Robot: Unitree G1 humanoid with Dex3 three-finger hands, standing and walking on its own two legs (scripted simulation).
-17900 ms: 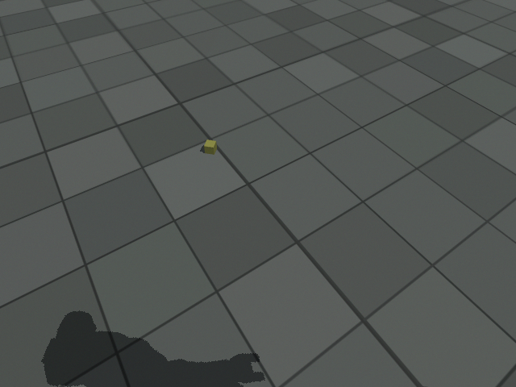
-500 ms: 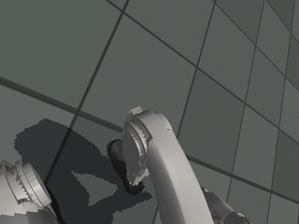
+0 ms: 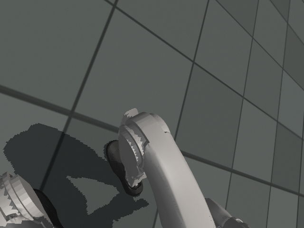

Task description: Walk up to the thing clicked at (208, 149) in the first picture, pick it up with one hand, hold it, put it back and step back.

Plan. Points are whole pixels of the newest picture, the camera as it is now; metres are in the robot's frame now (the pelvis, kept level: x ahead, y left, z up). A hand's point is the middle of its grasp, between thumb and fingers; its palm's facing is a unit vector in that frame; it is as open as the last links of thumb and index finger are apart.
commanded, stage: close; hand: left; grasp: from above
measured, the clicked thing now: out of the picture +0.51 +0.31 -0.28
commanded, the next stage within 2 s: settle in 1.44 s
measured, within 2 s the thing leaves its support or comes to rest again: leaves its support in 1.86 s
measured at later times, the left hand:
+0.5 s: hand out of the picture +0.48 +0.31 -0.25, palm faces -0.46 -0.10 -0.88, open 11.8 cm
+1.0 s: hand out of the picture +0.49 +0.31 -0.25, palm faces -0.45 -0.12 -0.89, open 8.9 cm
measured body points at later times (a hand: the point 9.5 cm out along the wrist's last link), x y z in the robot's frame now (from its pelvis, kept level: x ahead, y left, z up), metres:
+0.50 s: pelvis +0.00 +0.00 +0.00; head +0.30 +0.13 +0.31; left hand +0.50 +0.31 -0.20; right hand +0.03 -0.25 -0.05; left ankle +0.06 +0.13 -0.27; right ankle +0.12 -0.12 -0.27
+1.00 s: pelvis +0.00 +0.00 +0.00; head +0.30 +0.12 +0.31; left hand +0.51 +0.31 -0.20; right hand +0.02 -0.25 -0.05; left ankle +0.06 +0.13 -0.27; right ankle +0.12 -0.12 -0.27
